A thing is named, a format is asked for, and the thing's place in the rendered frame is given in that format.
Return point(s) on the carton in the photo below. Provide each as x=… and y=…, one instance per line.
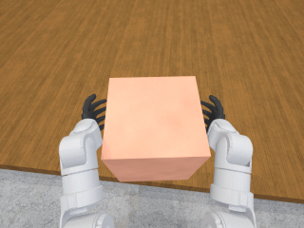
x=154, y=129

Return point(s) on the robot right hand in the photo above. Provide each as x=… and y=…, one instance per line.
x=217, y=111

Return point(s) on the right robot upper arm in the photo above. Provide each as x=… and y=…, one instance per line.
x=219, y=219

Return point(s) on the robot right forearm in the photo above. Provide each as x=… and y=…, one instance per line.
x=233, y=166

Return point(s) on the robot left forearm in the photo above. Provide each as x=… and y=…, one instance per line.
x=78, y=162

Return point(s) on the robot left hand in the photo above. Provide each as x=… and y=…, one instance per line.
x=89, y=113

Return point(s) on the left robot upper arm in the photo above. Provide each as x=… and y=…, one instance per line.
x=92, y=220

